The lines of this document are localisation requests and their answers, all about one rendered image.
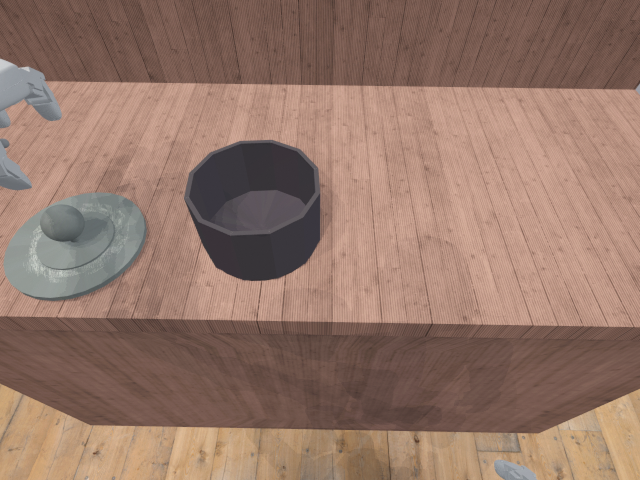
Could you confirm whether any left robot hand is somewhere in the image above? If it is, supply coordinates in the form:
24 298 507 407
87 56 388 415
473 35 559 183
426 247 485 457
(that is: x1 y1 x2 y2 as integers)
0 59 62 190

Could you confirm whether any lid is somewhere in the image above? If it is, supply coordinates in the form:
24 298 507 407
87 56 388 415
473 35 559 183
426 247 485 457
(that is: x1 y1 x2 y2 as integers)
3 192 147 301

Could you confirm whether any table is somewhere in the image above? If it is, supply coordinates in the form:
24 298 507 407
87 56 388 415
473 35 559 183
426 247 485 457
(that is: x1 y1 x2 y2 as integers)
0 0 640 433

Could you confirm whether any right robot hand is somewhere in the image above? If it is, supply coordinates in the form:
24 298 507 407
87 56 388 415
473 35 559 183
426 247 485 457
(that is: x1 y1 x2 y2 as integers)
494 460 537 480

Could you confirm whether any knob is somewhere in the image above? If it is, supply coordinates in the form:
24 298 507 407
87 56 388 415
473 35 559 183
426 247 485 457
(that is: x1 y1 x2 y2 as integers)
40 204 85 242

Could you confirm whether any pot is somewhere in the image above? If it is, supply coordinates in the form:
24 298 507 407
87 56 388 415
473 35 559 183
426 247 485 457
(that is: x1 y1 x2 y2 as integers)
184 140 320 281

